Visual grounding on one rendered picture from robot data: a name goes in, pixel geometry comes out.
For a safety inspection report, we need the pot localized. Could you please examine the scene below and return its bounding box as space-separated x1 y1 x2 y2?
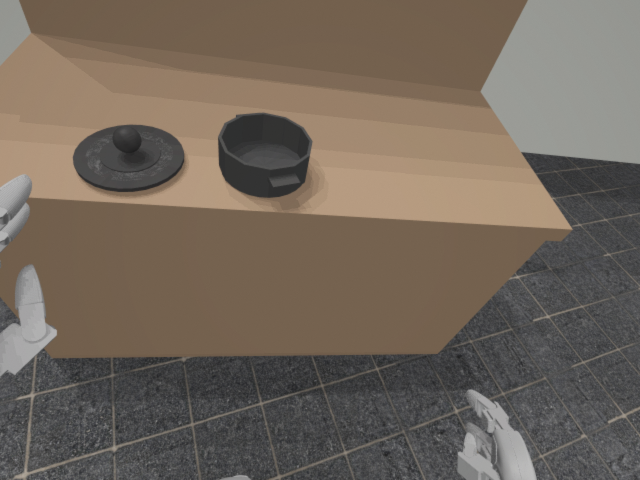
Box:
218 113 313 198

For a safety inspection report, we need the table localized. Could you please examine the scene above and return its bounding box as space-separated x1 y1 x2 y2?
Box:
0 0 573 358

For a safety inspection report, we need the left robot hand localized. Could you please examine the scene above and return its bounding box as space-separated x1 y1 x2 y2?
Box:
0 174 57 378

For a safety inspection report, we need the knob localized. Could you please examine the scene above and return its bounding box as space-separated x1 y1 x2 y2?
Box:
112 126 142 153

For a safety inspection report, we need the right robot hand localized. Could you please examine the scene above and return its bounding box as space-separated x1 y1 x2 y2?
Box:
457 389 537 480

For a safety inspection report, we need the lid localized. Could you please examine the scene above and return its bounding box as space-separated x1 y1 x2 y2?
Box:
73 125 184 192

